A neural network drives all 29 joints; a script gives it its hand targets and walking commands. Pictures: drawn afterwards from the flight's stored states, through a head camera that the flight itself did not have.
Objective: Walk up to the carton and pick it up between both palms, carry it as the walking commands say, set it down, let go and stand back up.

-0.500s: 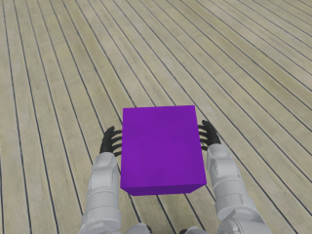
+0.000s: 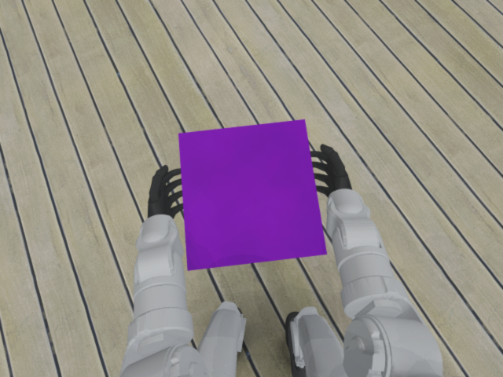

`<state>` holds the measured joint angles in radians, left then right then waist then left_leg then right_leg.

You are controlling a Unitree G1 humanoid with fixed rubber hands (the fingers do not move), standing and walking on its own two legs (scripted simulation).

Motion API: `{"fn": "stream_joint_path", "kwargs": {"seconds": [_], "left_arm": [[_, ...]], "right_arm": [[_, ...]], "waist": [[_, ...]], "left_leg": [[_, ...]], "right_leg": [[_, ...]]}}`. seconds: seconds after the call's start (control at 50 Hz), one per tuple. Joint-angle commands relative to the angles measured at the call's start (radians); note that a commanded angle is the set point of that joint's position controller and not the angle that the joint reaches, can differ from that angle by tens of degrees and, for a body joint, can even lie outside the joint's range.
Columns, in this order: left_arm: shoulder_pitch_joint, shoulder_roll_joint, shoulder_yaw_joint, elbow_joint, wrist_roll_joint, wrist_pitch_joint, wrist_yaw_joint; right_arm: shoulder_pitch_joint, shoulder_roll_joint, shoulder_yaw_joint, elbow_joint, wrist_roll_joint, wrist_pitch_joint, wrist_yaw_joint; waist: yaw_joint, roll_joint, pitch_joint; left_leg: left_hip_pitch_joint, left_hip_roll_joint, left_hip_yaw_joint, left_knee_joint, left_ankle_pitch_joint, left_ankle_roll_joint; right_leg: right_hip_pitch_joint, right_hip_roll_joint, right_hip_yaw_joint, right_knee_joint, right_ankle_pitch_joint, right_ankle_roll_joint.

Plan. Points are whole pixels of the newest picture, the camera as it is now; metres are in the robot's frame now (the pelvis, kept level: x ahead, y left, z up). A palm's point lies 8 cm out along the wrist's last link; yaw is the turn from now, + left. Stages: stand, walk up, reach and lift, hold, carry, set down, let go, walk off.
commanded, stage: set down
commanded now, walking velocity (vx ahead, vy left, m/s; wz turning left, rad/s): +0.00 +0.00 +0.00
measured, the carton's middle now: (250, 205) +0.40 +0.06 -0.13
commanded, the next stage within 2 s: none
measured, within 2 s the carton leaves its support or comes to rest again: neither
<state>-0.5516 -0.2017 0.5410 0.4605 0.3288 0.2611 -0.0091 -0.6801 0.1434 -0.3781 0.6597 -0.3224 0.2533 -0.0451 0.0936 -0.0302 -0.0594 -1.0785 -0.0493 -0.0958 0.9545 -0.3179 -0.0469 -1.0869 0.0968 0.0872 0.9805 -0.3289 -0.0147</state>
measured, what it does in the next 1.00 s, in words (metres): lowers itself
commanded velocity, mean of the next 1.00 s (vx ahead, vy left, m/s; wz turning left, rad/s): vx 0.00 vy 0.00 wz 0.00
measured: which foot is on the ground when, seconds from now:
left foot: down 0.00-1.00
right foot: down 0.00-1.00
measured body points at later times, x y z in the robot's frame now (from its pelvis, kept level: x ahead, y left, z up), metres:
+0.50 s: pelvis +0.00 +0.02 -0.07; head +0.20 +0.02 +0.33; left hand +0.39 +0.20 -0.15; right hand +0.45 -0.09 -0.15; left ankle +0.07 +0.14 -0.66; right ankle +0.06 -0.10 -0.66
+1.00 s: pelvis -0.02 +0.00 -0.15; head +0.23 -0.01 +0.23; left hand +0.41 +0.19 -0.25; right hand +0.47 -0.10 -0.25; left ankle +0.07 +0.14 -0.66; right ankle +0.06 -0.10 -0.66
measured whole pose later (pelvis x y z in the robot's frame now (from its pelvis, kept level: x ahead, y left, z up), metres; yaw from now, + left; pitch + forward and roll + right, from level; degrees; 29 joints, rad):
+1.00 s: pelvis -0.02 +0.00 -0.15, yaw +1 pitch +43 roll +3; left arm -0.80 -0.12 0.52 0.63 0.20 0.23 0.10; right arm -0.99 -0.03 -0.31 0.90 -0.23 0.22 -0.07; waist 0.07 -0.04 -0.18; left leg -1.80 -0.11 -0.09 1.55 -0.50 -0.08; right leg -1.82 0.15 0.10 1.59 -0.51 0.01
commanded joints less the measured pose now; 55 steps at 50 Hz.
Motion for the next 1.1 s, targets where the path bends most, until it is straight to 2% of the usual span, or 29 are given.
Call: {"fn": "stream_joint_path", "kwargs": {"seconds": [0.0, 0.22, 0.42, 0.7, 0.92, 1.08], "left_arm": [[-0.53, -0.792, -0.542, 0.079, -0.107, -0.019, -0.183], [-0.642, -0.857, -0.622, 0.067, -0.169, -0.023, -0.128], [-0.684, -0.832, -0.595, 0.11, -0.17, -0.026, -0.104], [-0.819, -0.787, -0.615, 0.111, -0.233, -0.055, -0.075], [-0.888, -0.713, -0.518, 0.178, -0.211, -0.061, -0.088], [-1.014, -0.714, -0.568, 0.112, -0.27, -0.066, -0.072]], "right_arm": [[-0.46, 0.858, 0.451, 0.071, 0.091, -0.038, 0.203], [-0.56, 0.871, 0.482, 0.11, 0.142, -0.043, 0.229], [-0.564, 0.844, 0.437, 0.209, 0.131, -0.049, 0.226], [-0.696, 0.844, 0.498, 0.183, 0.199, -0.062, 0.182], [-0.723, 0.795, 0.431, 0.276, 0.163, -0.056, 0.169], [-0.871, 0.799, 0.498, 0.2, 0.232, -0.057, 0.153]], "waist": [[0.014, -0.01, -0.72], [0.005, 0.007, -0.879], [-0.006, -0.003, -0.888], [0.011, -0.05, -1.016], [0.006, -0.073, -0.98], [0.017, -0.083, -1.127]], "left_leg": [[0.241, -0.085, 0.082, -0.027, 0.176, 0.009], [0.213, -0.091, 0.075, 0.103, 0.203, -0.018], [0.093, -0.101, 0.087, 0.202, 0.167, -0.024], [-0.13, -0.12, 0.122, 0.361, 0.142, -0.024], [-0.34, -0.122, 0.143, 0.48, 0.066, -0.024], [-0.363, -0.126, 0.162, 0.569, 0.098, -0.029]], "right_leg": [[0.34, 0.051, -0.01, -0.053, 0.162, 0.019], [0.099, 0.079, -0.046, 0.09, 0.131, 0.017], [-0.045, 0.088, -0.055, 0.181, 0.097, 0.014], [-0.056, 0.09, -0.046, 0.326, 0.138, 0.032], [-0.12, 0.086, -0.045, 0.436, 0.12, 0.033], [-0.095, 0.089, -0.053, 0.529, 0.174, 0.045]]}}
